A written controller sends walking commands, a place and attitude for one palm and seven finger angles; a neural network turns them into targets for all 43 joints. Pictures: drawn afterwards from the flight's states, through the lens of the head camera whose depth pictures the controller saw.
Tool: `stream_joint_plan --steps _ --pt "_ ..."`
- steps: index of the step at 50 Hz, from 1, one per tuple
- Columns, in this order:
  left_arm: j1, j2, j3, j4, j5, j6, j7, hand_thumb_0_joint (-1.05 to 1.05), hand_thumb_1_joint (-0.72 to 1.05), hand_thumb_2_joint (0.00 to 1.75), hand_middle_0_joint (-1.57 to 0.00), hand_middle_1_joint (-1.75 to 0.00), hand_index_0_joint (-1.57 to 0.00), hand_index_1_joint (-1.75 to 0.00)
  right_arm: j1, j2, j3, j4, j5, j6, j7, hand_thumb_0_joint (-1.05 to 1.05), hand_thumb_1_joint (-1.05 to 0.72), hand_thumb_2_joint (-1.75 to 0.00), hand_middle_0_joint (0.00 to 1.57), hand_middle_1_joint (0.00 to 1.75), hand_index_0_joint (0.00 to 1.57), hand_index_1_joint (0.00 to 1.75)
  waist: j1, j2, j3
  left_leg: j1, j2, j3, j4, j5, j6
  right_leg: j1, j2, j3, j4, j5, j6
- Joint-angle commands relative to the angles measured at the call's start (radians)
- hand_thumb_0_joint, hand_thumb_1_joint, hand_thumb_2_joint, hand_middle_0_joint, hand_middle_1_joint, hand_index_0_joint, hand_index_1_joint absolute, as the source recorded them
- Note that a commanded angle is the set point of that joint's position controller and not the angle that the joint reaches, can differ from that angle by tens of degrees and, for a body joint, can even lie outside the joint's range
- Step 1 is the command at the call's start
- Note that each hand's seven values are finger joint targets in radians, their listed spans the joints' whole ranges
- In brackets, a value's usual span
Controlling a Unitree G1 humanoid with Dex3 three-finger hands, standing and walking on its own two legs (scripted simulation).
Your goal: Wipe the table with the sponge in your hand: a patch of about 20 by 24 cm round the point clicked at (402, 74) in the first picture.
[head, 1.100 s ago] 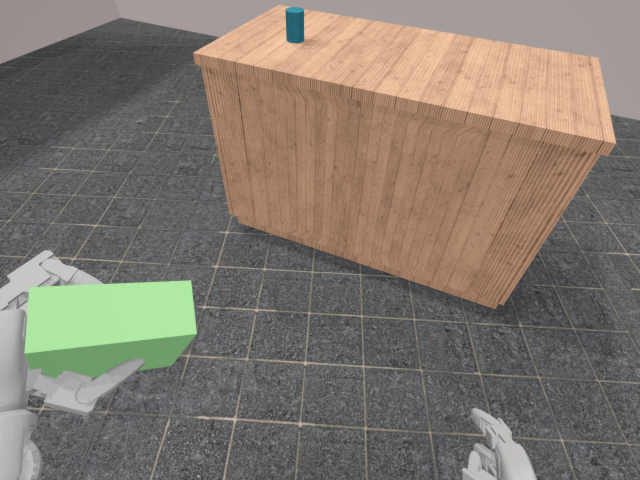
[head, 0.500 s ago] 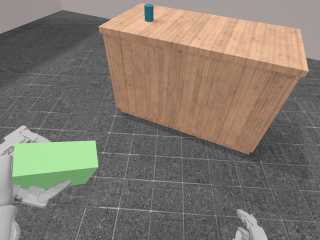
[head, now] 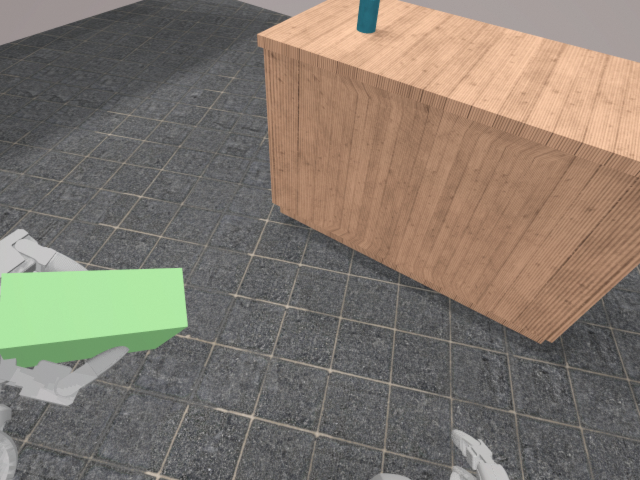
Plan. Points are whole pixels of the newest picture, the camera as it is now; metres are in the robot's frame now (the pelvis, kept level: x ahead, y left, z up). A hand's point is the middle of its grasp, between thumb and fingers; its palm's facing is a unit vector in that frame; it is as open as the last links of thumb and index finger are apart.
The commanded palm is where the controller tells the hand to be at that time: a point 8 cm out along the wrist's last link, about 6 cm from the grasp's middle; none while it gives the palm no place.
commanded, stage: walk to a spot facing it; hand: left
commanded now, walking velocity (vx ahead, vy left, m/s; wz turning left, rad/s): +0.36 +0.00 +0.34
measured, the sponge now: (121, 316) +0.24 +0.20 +0.16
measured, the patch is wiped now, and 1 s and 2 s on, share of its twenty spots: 0.00 0.00 0.00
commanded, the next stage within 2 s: none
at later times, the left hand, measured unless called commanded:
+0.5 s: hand (113, 257) +0.28 +0.21 +0.18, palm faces +0.55 -0.70 -0.45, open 9.7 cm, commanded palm +0.22 +0.25 +0.18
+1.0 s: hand (125, 198) +0.36 +0.23 +0.18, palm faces +0.72 -0.51 -0.47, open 9.7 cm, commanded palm +0.30 +0.25 +0.18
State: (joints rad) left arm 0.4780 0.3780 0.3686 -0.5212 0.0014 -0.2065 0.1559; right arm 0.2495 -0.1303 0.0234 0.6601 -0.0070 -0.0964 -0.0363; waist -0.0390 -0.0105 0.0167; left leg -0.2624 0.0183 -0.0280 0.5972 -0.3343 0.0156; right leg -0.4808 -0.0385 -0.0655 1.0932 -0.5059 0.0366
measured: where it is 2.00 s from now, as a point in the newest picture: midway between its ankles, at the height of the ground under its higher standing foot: (338, 421)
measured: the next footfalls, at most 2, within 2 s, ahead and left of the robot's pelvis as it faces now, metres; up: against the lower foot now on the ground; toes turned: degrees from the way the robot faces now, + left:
right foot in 0.18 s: +0.17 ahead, -0.14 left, +0.00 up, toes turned -5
left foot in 0.60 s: +0.24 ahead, +0.12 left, +0.00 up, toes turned +24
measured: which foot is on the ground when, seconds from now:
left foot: down 0.00-0.18, up 0.20-0.58, down 0.60-0.90, up 0.92-1.00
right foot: up 0.00-0.16, down 0.18-0.60, up 0.62-0.88, down 0.90-1.00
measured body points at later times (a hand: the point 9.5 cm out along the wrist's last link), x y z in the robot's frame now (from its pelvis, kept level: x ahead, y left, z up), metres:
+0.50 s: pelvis +0.13 -0.06 +0.01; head +0.16 -0.05 +0.46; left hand +0.25 +0.25 +0.21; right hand +0.35 -0.28 -0.07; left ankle +0.18 +0.11 -0.68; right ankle +0.13 -0.14 -0.73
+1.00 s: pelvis +0.27 -0.07 -0.01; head +0.31 -0.09 +0.44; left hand +0.32 +0.25 +0.20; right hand +0.49 -0.20 -0.13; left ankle +0.20 +0.06 -0.66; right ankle +0.33 -0.17 -0.73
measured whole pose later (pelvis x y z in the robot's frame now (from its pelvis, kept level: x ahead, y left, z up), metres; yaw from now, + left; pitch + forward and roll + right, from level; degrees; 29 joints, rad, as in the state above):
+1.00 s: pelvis +0.27 -0.07 -0.01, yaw +26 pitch -1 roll +1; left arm 0.43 0.34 0.34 -0.48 -0.01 -0.19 0.14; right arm 0.23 -0.19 0.02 0.69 0.00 -0.06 -0.05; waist 0.04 0.05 0.06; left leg -0.50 0.06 0.02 1.16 -0.45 -0.02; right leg -0.28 -0.13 -0.21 0.67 -0.35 -0.01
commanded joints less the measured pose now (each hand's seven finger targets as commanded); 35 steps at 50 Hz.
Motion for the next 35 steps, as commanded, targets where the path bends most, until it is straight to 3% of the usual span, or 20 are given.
stream_joint_plan --steps 1,5,7,8,9,10,11,12,14,16,20,24,26,28,29,30,31,32,33,35 --pt "0.036 0.116 0.091 -0.242 -0.021 -0.072 -0.001 0.0 0.1 1.3 -1.2 -1.6 -1.2 -1.6 -0.067 -0.17 -0.066 -0.145 0.002 -0.057 -0.013 0.0 -0.9 -0.9 0.2 0.3 0.2 0.3 0.023 0.247 -0.101 0.2 0.204 -0.231 -0.235 0.407 0.185 -0.098 -0.016 -0.041 -0.178 0.107 0.014" --pt "-0.02 0.134 0.108 -0.167 -0.022 -0.062 -0.009 0.0 0.1 1.3 -1.2 -1.6 -1.2 -1.6 -0.085 -0.171 -0.065 -0.151 -0.001 -0.053 -0.037 0.0 -0.9 -0.9 0.2 0.3 0.2 0.3 0.034 0.226 -0.066 0.083 0.188 -0.141 -0.211 0.291 0.152 0.123 0.022 -0.116 -0.427 0.171 0.016" --pt "-0.058 0.127 0.095 -0.139 -0.018 -0.05 -0.011 0.0 0.1 1.3 -1.2 -1.6 -1.2 -1.6 -0.107 -0.169 -0.061 -0.155 0.001 -0.041 -0.046 0.0 -0.9 -0.9 0.2 0.3 0.2 0.3 0.049 0.189 -0.1 -0.034 0.162 -0.103 -0.074 0.289 0.124 0.376 0.041 -0.134 -0.588 0.232 0.005" --pt "-0.085 0.14 0.091 -0.132 -0.01 -0.043 -0.011 0.0 0.1 1.3 -1.2 -1.6 -1.2 -1.6 -0.112 -0.161 -0.061 -0.157 0.006 -0.035 -0.047 0.0 -0.9 -0.9 0.2 0.3 0.2 0.3 0.056 0.072 -0.133 -0.141 0.12 -0.069 0.098 0.202 0.097 0.521 -0.04 -0.032 -0.657 0.215 -0.027" --pt "-0.109 0.19 0.117 -0.121 0.002 -0.032 -0.004 0.0 0.1 1.3 -1.2 -1.6 -1.2 -1.6 -0.107 -0.136 -0.062 -0.17 0.009 -0.025 -0.047 0.0 -0.9 -0.9 0.2 0.3 0.2 0.3 0.058 -0.233 -0.178 -0.359 0.011 0.043 0.42 -0.055 0.045 0.664 -0.305 0.336 -0.749 0.124 -0.125" --pt "-0.106 0.218 0.152 -0.101 -0.014 -0.023 0.004 0.0 0.1 1.3 -1.2 -1.6 -1.2 -1.6 -0.149 -0.166 -0.066 -0.2 0.006 -0.026 -0.049 0.0 -0.9 -0.9 0.2 0.3 0.2 0.3 0.074 -0.266 -0.154 -0.475 -0.042 0.006 0.653 -0.234 0.014 0.615 -0.468 0.618 -0.839 0.152 -0.203" --pt "-0.134 0.181 0.118 -0.115 -0.022 -0.039 0.003 0.0 0.1 1.3 -1.2 -1.6 -1.2 -1.6 -0.145 -0.177 -0.076 -0.19 -0.002 -0.033 -0.042 0.0 -0.9 -0.9 0.2 0.3 0.2 0.3 0.055 -0.223 -0.11 -0.459 0.011 -0.039 0.742 -0.173 0.004 0.503 -0.467 0.589 -0.864 0.056 -0.21" --pt "-0.102 0.203 0.128 -0.127 -0.018 -0.05 -0.003 0.0 0.1 1.3 -1.2 -1.6 -1.2 -1.6 -0.144 -0.188 -0.078 -0.187 -0.002 -0.023 -0.034 0.0 -0.9 -0.9 0.2 0.3 0.2 0.3 0.054 -0.18 -0.052 -0.471 0.048 -0.035 0.792 -0.117 -0.012 0.423 -0.459 0.543 -0.862 0.029 -0.222" --pt "-0.073 0.197 0.13 -0.179 -0.009 -0.067 -0.006 0.0 0.1 1.3 -1.2 -1.6 -1.2 -1.6 -0.163 -0.172 -0.064 -0.179 -0.002 0.009 -0.03 0.0 -0.9 -0.9 0.2 0.3 0.2 0.3 0.049 -0.086 -0.028 -0.45 0.083 -0.008 0.802 -0.037 -0.041 0.346 -0.386 0.269 -0.843 0.15 -0.183" --pt "-0.099 0.202 0.13 -0.237 -0.006 -0.068 -0.001 0.0 0.1 1.3 -1.2 -1.6 -1.2 -1.6 -0.178 -0.17 -0.066 -0.195 -0.002 0.02 -0.034 0.0 -0.9 -0.9 0.2 0.3 0.2 0.3 0.043 -0.08 -0.032 -0.406 0.107 0.017 0.682 -0.01 -0.05 0.32 -0.363 0.132 -0.839 0.25 -0.167" --pt "-0.05 0.186 0.133 -0.274 -0.02 -0.056 0.024 0.0 0.1 1.3 -1.2 -1.6 -1.2 -1.6 -0.142 -0.162 -0.073 -0.219 -0.008 0.016 -0.037 0.0 -0.9 -0.9 0.2 0.3 0.2 0.3 0.053 -0.079 -0.067 -0.299 0.1 0.132 0.319 0.023 -0.039 0.371 -0.346 0.003 -0.804 0.39 -0.165" --pt "-0.033 0.157 0.123 -0.266 -0.025 -0.039 0.047 0.0 0.1 1.3 -1.2 -1.6 -1.2 -1.6 -0.114 -0.151 -0.074 -0.25 -0.006 0.007 -0.034 0.0 -0.9 -0.9 0.2 0.3 0.2 0.3 0.08 -0.138 -0.07 -0.241 0.056 0.222 0.129 0.011 -0.026 0.414 -0.338 -0.014 -0.755 0.449 -0.165" --pt "-0.059 0.142 0.105 -0.27 -0.025 -0.033 0.055 0.0 0.1 1.3 -1.2 -1.6 -1.2 -1.6 -0.098 -0.147 -0.074 -0.255 -0.002 0.006 -0.037 0.0 -0.9 -0.9 0.2 0.3 0.2 0.3 0.068 -0.139 -0.098 -0.146 0.031 0.251 0.026 0.024 -0.02 0.421 -0.328 -0.053 -0.668 0.5 -0.15" --pt "-0.11 0.148 0.093 -0.271 -0.025 -0.038 0.062 0.0 0.1 1.3 -1.2 -1.6 -1.2 -1.6 -0.063 -0.159 -0.082 -0.25 0.0 0.005 -0.047 0.0 -0.9 -0.9 0.2 0.3 0.2 0.3 0.018 -0.059 -0.146 0.094 -0.02 0.285 -0.09 0.083 -0.002 0.312 -0.271 -0.139 -0.393 0.588 -0.093" --pt "-0.134 0.148 0.089 -0.292 -0.021 -0.053 0.062 0.0 0.1 1.3 -1.2 -1.6 -1.2 -1.6 -0.06 -0.174 -0.088 -0.256 0.004 0.003 -0.052 0.0 -0.9 -0.9 0.2 0.3 0.2 0.3 -0.003 0.086 -0.188 0.265 0.062 0.121 -0.14 0.078 0.056 0.159 -0.218 -0.155 -0.156 0.522 -0.047" --pt "-0.105 0.124 0.071 -0.291 -0.03 -0.066 0.057 0.0 0.1 1.3 -1.2 -1.6 -1.2 -1.6 -0.077 -0.196 -0.088 -0.259 0.003 -0.007 -0.044 0.0 -0.9 -0.9 0.2 0.3 0.2 0.3 0.011 0.356 -0.186 0.389 0.342 -0.346 -0.218 0.339 0.195 -0.096 -0.059 -0.122 0.124 0.004 0.013" --pt "-0.168 0.184 0.099 -0.295 -0.014 -0.082 0.053 0.0 0.1 1.3 -1.2 -1.6 -1.2 -1.6 -0.085 -0.187 -0.073 -0.254 0.009 -0.018 -0.024 0.0 -0.9 -0.9 0.2 0.3 0.2 0.3 0.018 0.28 -0.167 0.363 0.44 -0.559 -0.271 0.419 0.282 -0.194 -0.038 0.005 0.24 -0.129 -0.004" --pt "-0.146 0.215 0.13 -0.21 -0.006 -0.068 0.029 0.0 0.1 1.3 -1.2 -1.6 -1.2 -1.6 -0.106 -0.199 -0.086 -0.226 0.016 -0.015 -0.02 0.0 -0.9 -0.9 0.2 0.3 0.2 0.3 0.02 0.205 -0.13 0.266 0.441 -0.503 -0.266 0.253 0.281 -0.221 -0.099 0.092 0.24 -0.093 -0.002" --pt "-0.138 0.213 0.149 -0.248 -0.009 -0.067 0.022 0.0 0.1 1.3 -1.2 -1.6 -1.2 -1.6 -0.111 -0.196 -0.096 -0.225 0.018 -0.009 -0.018 0.0 -0.9 -0.9 0.2 0.3 0.2 0.3 0.026 0.228 -0.12 0.189 0.417 -0.463 -0.274 0.111 0.285 -0.218 -0.112 0.095 0.229 -0.062 0.008" --pt "-0.088 0.215 0.164 -0.354 -0.013 -0.078 0.019 0.0 0.1 1.3 -1.2 -1.6 -1.2 -1.6 -0.122 -0.176 -0.09 -0.221 0.019 -0.019 -0.019 0.0 -0.9 -0.9 0.2 0.3 0.2 0.3 0.05 0.265 -0.108 0.11 0.334 -0.293 -0.279 0.036 0.236 -0.171 -0.124 0.057 0.094 0.01 0.013"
